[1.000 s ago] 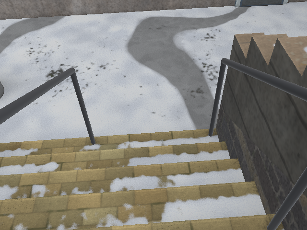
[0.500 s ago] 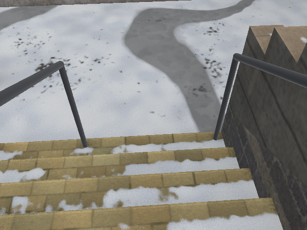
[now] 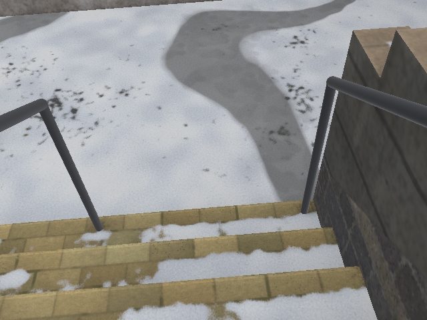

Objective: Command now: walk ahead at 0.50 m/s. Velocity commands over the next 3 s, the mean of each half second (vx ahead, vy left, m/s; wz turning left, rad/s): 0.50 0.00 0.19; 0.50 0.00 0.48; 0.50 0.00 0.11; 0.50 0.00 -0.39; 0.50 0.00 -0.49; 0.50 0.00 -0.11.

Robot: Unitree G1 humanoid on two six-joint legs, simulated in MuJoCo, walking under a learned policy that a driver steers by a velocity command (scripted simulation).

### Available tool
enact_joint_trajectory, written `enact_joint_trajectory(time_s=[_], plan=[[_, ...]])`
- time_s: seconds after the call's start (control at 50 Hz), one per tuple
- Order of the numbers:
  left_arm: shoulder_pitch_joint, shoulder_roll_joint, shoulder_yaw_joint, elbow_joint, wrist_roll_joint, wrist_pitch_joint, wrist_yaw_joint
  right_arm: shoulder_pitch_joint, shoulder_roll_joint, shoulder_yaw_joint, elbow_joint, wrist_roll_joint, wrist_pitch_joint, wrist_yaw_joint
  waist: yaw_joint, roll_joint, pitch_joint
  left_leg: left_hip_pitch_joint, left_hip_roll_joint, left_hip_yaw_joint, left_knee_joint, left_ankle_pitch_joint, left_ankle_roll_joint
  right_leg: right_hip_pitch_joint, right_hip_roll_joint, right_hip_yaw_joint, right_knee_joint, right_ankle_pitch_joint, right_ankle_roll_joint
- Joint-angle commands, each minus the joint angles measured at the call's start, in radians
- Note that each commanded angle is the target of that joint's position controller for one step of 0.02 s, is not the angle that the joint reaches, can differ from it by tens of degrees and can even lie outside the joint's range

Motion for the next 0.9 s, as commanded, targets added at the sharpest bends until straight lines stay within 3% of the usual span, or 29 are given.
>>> enact_joint_trajectory(time_s=[0.02, 0.04, 0.06, 0.08, 0.12, 0.14, 0.18, 0.22, 0.28, 0.36, 0.42, 0.44, 0.46, 0.5, 0.52, 0.54, 0.56, 0.58, 0.6, 0.62, 0.64, 0.66, 0.7, 0.72, 0.76, 0.78, 0.8, 0.86, 0.9], plan=[[0.091, 0.138, 0.012, 0.008, 0.039, -0.027, 0.009, -0.008, -0.071, -0.019, -0.122, 0.001, -0.004, -0.025, -0.031, 0.05, 0.057, -0.427, 0.121, -0.04, -0.304, 0.44, 0.04, 0.173, -0.398, 0.658, -0.328, -0.225, -0.221], [0.039, 0.102, 0.004, 0.0, 0.035, -0.052, 0.011, 0.021, -0.097, -0.03, -0.094, -0.015, -0.002, -0.02, -0.069, 0.041, 0.074, -0.341, 0.151, -0.058, -0.385, 0.503, 0.046, 0.05, -0.357, 0.576, -0.29, -0.079, -0.186], [0.045, 0.095, 0.006, 0.019, 0.022, -0.061, 0.033, 0.054, -0.056, -0.037, -0.075, -0.03, -0.004, -0.014, -0.096, -0.023, 0.087, -0.278, 0.161, -0.038, -0.587, 0.616, 0.023, -0.031, -0.274, 0.425, -0.264, 0.055, -0.158], [0.117, 0.096, 0.004, 0.053, 0.018, -0.06, 0.055, 0.019, -0.041, -0.04, -0.096, -0.054, -0.005, -0.009, -0.067, -0.11, 0.063, -0.258, 0.161, -0.008, -0.674, 0.655, 0.01, -0.01, -0.24, 0.382, -0.277, 0.17, -0.173], [0.216, 0.101, 0.006, 0.101, 0.017, -0.046, 0.084, -0.078, -0.013, -0.03, -0.161, -0.059, -0.003, 0.0, -0.047, -0.149, 0.007, -0.282, 0.175, 0.007, -0.752, 0.688, -0.01, 0.08, -0.241, 0.387, -0.247, 0.369, -0.206], [0.234, 0.13, 0.012, 0.099, 0.03, -0.047, 0.084, -0.065, -0.032, -0.032, -0.162, -0.044, -0.003, 0.014, -0.058, -0.13, -0.03, -0.263, 0.158, 0.015, -0.73, 0.758, -0.008, 0.093, -0.246, 0.386, -0.22, 0.358, -0.204], [0.284, 0.088, 0.011, 0.112, -0.011, -0.053, 0.086, -0.159, -0.075, -0.045, -0.203, -0.036, 0.0, 0.036, -0.031, -0.056, -0.002, -0.397, 0.181, -0.076, -0.9, 0.933, 0.031, 0.216, -0.227, 0.36, -0.154, 0.171, -0.146], [0.345, 0.08, 0.011, 0.125, -0.013, -0.056, 0.091, -0.223, -0.066, -0.044, -0.222, -0.045, 0.0, 0.054, 0.009, -0.08, 0.038, -0.463, 0.144, -0.089, -0.984, 1.016, 0.052, 0.268, -0.237, 0.358, -0.121, 0.139, -0.105], [0.263, 0.069, -0.002, 0.092, -0.01, -0.049, 0.126, -0.294, -0.025, -0.026, -0.25, -0.077, -0.013, 0.083, 0.015, -0.089, 0.083, -0.07, 0.069, 0.062, -1.249, 1.41, 0.031, -0.059, -0.113, 0.125, -0.051, -0.041, -0.054], [0.309, 0.087, 0.009, 0.088, -0.01, -0.024, 0.121, -0.319, -0.013, -0.012, -0.276, -0.048, 0.01, 0.087, 0.072, -0.092, 0.135, -0.117, 0.041, 0.031, -1.293, 1.227, 0.003, 0.059, -0.152, 0.128, 0.114, -0.042, -0.091], [0.334, 0.115, 0.024, 0.078, -0.008, 0.001, 0.13, -0.436, -0.013, 0.001, -0.326, -0.025, -0.01, 0.109, 0.143, -0.077, 0.192, -0.232, 0.074, 0.056, -1.45, 1.048, -0.016, 0.233, -0.205, 0.175, 0.236, 0.094, -0.119], [0.322, 0.088, 0.017, 0.073, -0.001, 0.001, 0.132, -0.464, -0.016, 0.005, -0.318, -0.014, -0.014, 0.118, 0.173, -0.111, 0.152, -0.172, 0.098, 0.109, -1.499, 1.104, 0.009, 0.248, -0.199, 0.112, 0.315, 0.134, -0.097], [0.245, 0.114, 0.017, 0.072, 0.004, 0.0, 0.126, -0.317, -0.037, -0.009, -0.264, -0.02, -0.004, 0.117, 0.098, -0.163, 0.122, -0.018, 0.128, 0.118, -1.541, 1.067, 0.039, 0.181, -0.241, 0.127, 0.408, 0.191, -0.097], [0.192, 0.111, 0.009, 0.076, 0.002, -0.026, 0.097, 0.061, -0.112, -0.054, -0.124, -0.048, 0.008, 0.111, -0.081, -0.042, -0.032, 0.5, 0.016, 0.244, -1.578, 1.074, 0.103, 0.061, -0.157, 0.009, 0.79, 0.489, -0.06], [0.202, 0.082, 0.013, 0.076, 0.021, -0.051, 0.078, 0.257, -0.165, -0.064, -0.047, -0.056, 0.023, 0.11, -0.145, 0.227, -0.08, 0.829, 0.138, 0.102, -1.429, 1.44, 0.202, -0.269, -0.002, -0.052, 1.377, -0.223, 0.009], [0.349, 0.034, -0.012, 0.034, -0.007, -0.065, 0.053, 0.208, -0.166, -0.041, -0.059, -0.059, 0.024, 0.107, -0.034, 0.33, -0.246, 1.062, 0.249, -0.11, -1.191, 1.428, 0.299, -0.549, 0.004, 0.055, 1.532, -0.639, 0.037], [0.301, 0.099, -0.004, -0.01, -0.003, -0.073, 0.054, 0.164, -0.152, -0.042, -0.099, -0.034, 0.044, 0.103, -0.064, 0.275, -0.326, 1.022, 0.286, -0.207, -1.273, 1.203, 0.345, -0.574, -0.041, 0.089, 1.479, -0.625, 0.063], [0.153, 0.086, -0.017, -0.121, -0.051, -0.075, 0.058, 0.178, -0.234, -0.069, -0.077, -0.021, 0.047, 0.093, -0.087, 0.19, -0.28, 0.934, 0.39, -0.454, -1.509, 0.577, 0.419, -0.703, -0.044, 0.093, 1.349, -0.442, 0.048], [-0.009, 0.129, 0.007, -0.147, -0.061, -0.056, 0.095, 0.031, -0.144, -0.042, -0.117, -0.04, 0.042, 0.089, -0.044, -0.066, -0.094, 0.648, 0.37, -0.541, -1.644, 0.254, 0.355, -0.681, -0.083, 0.075, 1.215, -0.311, 0.037], [0.001, 0.149, 0.019, -0.153, -0.061, -0.041, 0.118, -0.092, -0.119, -0.025, -0.157, -0.071, 0.009, 0.082, 0.032, -0.067, -0.02, 0.455, 0.385, -0.569, -1.591, 0.261, 0.34, -0.636, -0.125, 0.167, 0.964, -0.065, 0.033], [0.029, 0.162, 0.024, -0.148, -0.023, -0.03, 0.13, -0.17, -0.097, -0.021, -0.187, -0.067, -0.016, 0.081, 0.08, -0.062, 0.031, 0.262, 0.34, -0.549, -1.563, 0.369, 0.334, -0.552, -0.135, 0.177, 0.907, -0.04, 0.042], [0.058, 0.142, 0.034, -0.148, 0.018, -0.019, 0.132, -0.184, -0.101, -0.02, -0.198, -0.047, -0.021, 0.063, 0.111, -0.047, 0.091, 0.099, 0.245, -0.386, -1.555, 0.512, 0.306, -0.464, -0.142, 0.167, 0.696, 0.043, 0.088], [0.081, 0.075, 0.022, -0.153, 0.062, -0.017, 0.116, -0.101, -0.127, -0.037, -0.173, -0.05, -0.005, 0.017, 0.107, 0.047, 0.005, 0.032, 0.16, -0.28, -1.512, 0.732, 0.31, -0.286, -0.118, 0.115, 0.511, 0.109, 0.132], [0.157, 0.094, 0.031, -0.109, 0.027, -0.026, 0.094, -0.056, -0.136, -0.039, -0.166, -0.077, -0.008, 0.011, 0.113, 0.065, -0.073, 0.065, 0.172, -0.272, -1.465, 0.882, 0.316, -0.223, -0.097, 0.113, 0.591, 0.302, 0.136], [0.007, 0.15, 0.05, -0.157, 0.01, -0.028, 0.069, 0.058, -0.059, -0.032, -0.133, -0.026, -0.026, 0.0, 0.039, 0.053, -0.031, 0.25, 0.144, -0.303, -1.373, 0.672, 0.29, -0.443, -0.118, 0.215, 0.39, 0.504, 0.098], [-0.094, 0.142, 0.046, -0.194, 0.017, -0.032, 0.063, 0.067, -0.018, -0.02, -0.138, -0.017, -0.034, -0.018, 0.02, 0.035, 0.019, 0.2, 0.089, -0.256, -1.35, 0.524, 0.276, -0.44, -0.098, 0.204, 0.192, 0.611, 0.092], [-0.125, 0.102, 0.033, -0.213, 0.05, -0.043, 0.058, 0.066, 0.003, -0.013, -0.129, -0.015, -0.033, -0.026, 0.007, 0.069, 0.009, 0.136, 0.039, -0.238, -1.317, 0.428, 0.254, -0.313, -0.075, 0.196, 0.082, 0.763, 0.074], [-0.192, 0.064, 0.023, -0.288, 0.055, -0.043, 0.041, -0.018, -0.094, -0.028, -0.174, -0.031, -0.003, -0.026, -0.003, 0.058, -0.007, -0.081, -0.012, -0.178, -1.261, 0.298, 0.214, 0.037, 0.005, 0.095, -0.045, 0.802, 0.075], [-0.193, 0.059, 0.025, -0.313, 0.037, -0.032, 0.039, 0.012, -0.08, -0.023, -0.168, -0.034, 0.012, -0.022, -0.033, 0.096, 0.026, 0.0, -0.009, -0.222, -1.177, 0.29, 0.207, 0.026, -0.004, 0.124, -0.098, 0.644, 0.064]])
